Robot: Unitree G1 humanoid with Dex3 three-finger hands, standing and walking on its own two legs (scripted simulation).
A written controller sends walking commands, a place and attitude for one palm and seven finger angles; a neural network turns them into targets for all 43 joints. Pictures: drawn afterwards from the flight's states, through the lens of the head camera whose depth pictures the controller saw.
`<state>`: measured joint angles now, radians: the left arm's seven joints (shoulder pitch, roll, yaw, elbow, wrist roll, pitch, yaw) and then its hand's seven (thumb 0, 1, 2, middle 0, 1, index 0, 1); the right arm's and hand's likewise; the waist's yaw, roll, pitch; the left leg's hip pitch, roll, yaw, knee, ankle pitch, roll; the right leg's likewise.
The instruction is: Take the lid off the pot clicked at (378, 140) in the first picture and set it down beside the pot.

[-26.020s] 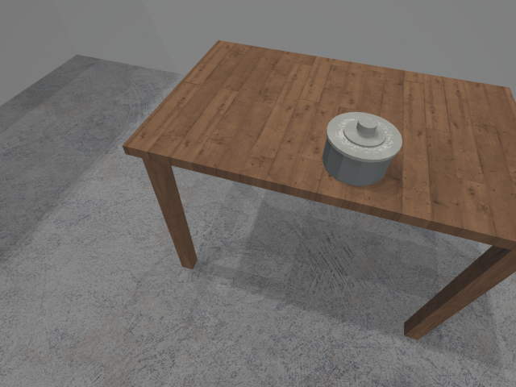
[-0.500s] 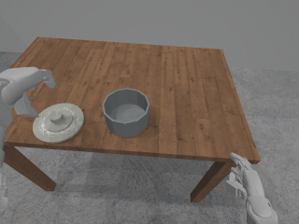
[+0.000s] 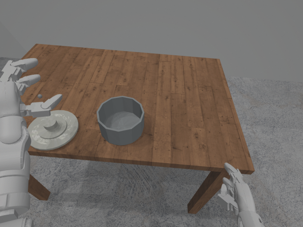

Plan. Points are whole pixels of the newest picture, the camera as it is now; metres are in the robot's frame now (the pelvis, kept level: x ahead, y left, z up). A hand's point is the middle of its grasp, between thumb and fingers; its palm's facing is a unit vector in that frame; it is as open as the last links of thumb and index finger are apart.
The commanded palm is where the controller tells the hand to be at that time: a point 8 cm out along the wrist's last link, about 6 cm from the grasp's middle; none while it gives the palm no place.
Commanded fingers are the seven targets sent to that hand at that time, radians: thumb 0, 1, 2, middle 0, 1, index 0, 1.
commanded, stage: draw the hand back to the body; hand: left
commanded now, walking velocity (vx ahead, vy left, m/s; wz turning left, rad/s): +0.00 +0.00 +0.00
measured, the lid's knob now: (50, 123) +0.41 +0.38 -0.03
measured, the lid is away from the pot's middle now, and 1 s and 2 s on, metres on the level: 0.24 0.24 0.24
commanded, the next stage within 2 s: step back with the hand held close in 1.46 s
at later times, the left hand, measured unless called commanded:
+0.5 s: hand (34, 117) +0.28 +0.28 +0.17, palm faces +0.51 -0.82 -0.25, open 8.5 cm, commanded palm +0.23 +0.31 +0.18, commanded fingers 0.00 0.80 0.89 -0.22 -0.35 -0.22 -0.35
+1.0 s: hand (29, 149) +0.22 +0.26 +0.16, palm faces +0.45 -0.85 -0.28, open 7.4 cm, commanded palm +0.16 +0.29 +0.17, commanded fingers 0.00 0.90 0.90 -0.20 -0.30 -0.20 -0.30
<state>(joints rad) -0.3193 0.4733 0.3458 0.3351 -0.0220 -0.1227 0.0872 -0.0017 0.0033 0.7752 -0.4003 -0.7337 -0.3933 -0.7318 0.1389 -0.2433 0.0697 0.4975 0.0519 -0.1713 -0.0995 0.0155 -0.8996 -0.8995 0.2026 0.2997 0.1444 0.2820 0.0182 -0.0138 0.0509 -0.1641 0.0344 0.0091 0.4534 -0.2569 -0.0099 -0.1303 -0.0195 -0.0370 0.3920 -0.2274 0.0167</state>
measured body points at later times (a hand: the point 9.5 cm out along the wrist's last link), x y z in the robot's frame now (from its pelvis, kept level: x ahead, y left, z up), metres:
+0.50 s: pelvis +0.01 -0.01 +0.00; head -0.01 -0.03 +0.45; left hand +0.25 +0.32 +0.18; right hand +0.23 -0.24 -0.04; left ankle -0.01 +0.12 -0.74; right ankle -0.01 -0.13 -0.74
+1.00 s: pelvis -0.01 +0.00 +0.00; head -0.03 -0.01 +0.45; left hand +0.19 +0.30 +0.18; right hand +0.22 -0.22 -0.04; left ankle -0.01 +0.12 -0.74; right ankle -0.01 -0.13 -0.74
